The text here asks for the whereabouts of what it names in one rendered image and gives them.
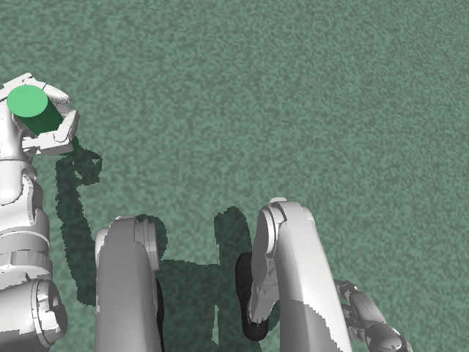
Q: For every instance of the can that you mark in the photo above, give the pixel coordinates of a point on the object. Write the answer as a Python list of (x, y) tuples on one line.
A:
[(32, 106)]

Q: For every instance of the right robot arm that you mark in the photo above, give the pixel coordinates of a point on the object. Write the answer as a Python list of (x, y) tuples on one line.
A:
[(382, 337)]

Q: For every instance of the left robot arm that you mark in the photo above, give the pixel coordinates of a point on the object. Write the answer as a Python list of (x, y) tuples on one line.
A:
[(32, 315)]

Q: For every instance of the right robot hand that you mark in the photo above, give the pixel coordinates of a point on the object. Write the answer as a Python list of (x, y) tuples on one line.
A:
[(362, 311)]

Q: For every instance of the right robot foot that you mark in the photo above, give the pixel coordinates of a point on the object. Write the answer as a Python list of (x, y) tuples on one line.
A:
[(243, 279)]

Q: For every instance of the left robot hand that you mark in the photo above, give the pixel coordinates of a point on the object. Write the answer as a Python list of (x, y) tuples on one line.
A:
[(17, 141)]

